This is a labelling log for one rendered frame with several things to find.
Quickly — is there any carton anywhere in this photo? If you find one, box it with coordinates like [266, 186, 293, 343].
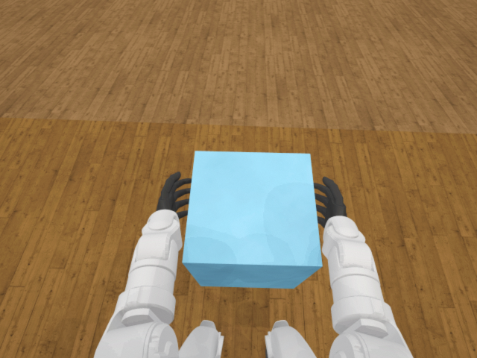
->
[182, 151, 323, 289]

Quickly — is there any right robot upper arm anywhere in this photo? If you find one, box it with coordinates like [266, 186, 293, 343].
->
[329, 331, 413, 358]

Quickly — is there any robot thigh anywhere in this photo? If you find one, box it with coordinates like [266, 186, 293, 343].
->
[179, 326, 224, 358]
[265, 326, 317, 358]

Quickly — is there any robot right thigh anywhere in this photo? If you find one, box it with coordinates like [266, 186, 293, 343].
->
[265, 326, 317, 358]

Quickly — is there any robot left hand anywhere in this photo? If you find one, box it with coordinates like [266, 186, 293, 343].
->
[157, 172, 192, 219]

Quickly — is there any robot left forearm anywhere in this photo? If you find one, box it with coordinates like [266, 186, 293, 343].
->
[94, 210, 183, 358]

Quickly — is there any robot right hand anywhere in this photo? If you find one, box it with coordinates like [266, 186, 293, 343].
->
[314, 177, 347, 228]

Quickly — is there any robot left thigh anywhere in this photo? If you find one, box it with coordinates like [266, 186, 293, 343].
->
[179, 326, 224, 358]

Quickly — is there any left robot upper arm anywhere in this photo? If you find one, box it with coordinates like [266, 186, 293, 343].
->
[95, 321, 179, 358]

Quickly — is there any robot right forearm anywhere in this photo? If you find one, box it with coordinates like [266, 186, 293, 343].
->
[322, 216, 412, 355]

